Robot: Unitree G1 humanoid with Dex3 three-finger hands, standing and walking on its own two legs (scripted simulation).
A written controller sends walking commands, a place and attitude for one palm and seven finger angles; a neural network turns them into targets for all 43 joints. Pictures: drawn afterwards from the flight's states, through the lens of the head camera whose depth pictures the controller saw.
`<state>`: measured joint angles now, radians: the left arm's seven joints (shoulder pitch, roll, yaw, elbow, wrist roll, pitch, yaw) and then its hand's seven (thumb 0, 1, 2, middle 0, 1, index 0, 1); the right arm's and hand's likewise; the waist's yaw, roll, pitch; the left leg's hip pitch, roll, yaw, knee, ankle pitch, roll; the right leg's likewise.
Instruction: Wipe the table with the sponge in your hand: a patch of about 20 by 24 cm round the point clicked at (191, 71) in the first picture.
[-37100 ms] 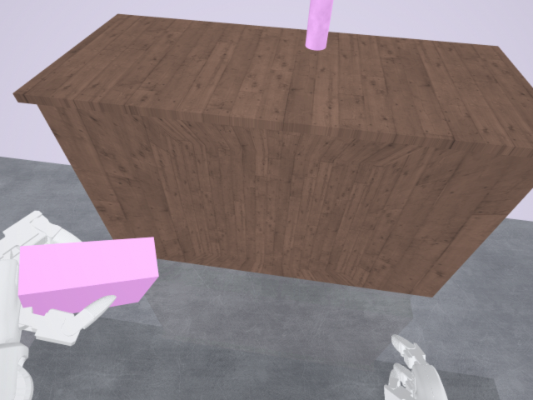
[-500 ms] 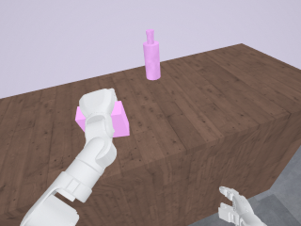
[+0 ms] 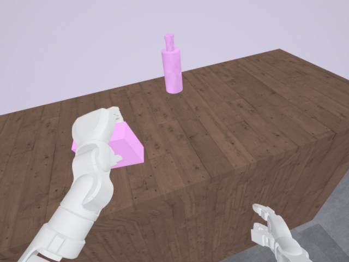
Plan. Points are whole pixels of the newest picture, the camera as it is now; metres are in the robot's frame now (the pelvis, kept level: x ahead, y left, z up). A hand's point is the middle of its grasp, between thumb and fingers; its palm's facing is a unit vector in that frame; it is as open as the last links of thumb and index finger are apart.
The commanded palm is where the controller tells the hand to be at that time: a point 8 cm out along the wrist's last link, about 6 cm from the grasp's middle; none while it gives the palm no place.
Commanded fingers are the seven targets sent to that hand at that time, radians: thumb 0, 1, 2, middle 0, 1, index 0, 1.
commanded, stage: slide back across to the middle lane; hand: left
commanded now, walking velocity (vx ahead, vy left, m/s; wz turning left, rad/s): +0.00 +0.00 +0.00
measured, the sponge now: (115, 151) +0.34 +0.19 +0.11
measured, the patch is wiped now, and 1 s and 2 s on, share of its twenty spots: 0.95 0.95 0.95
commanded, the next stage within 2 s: wipe forward along the middle lane in 0.26 s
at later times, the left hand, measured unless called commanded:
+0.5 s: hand (86, 149) +0.30 +0.23 +0.16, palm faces +0.17 -0.19 -0.97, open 9.0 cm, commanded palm +0.27 +0.24 +0.21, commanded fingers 0.00 0.10 1.30 -1.20 -1.60 -1.20 -1.60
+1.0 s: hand (89, 137) +0.34 +0.24 +0.15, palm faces -0.02 -0.06 -1.00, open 9.1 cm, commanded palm +0.32 +0.26 +0.19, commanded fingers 0.00 0.10 1.30 -1.20 -1.60 -1.20 -1.60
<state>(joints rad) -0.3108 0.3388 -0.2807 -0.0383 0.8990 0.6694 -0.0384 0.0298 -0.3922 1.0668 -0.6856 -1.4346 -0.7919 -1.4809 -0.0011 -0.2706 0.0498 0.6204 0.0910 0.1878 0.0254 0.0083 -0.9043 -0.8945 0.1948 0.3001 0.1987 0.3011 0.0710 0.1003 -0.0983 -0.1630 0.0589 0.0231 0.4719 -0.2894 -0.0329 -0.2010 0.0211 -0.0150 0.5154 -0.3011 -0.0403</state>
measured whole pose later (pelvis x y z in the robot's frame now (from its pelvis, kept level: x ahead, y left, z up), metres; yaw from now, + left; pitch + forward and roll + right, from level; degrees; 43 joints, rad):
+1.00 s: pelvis -0.03 -0.01 +0.00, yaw +1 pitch -1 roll +1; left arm -0.59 0.44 -0.17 0.48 0.95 0.42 -0.14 -0.04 -0.48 1.10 -0.80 -1.32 -0.88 -1.38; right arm 0.14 -0.30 0.03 0.71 0.08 0.07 -0.07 0.01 -0.90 -0.89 0.20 0.30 0.20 0.30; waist 0.04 0.10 -0.06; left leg -0.20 0.06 0.00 0.43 -0.22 -0.03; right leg -0.23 0.02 -0.04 0.47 -0.24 -0.05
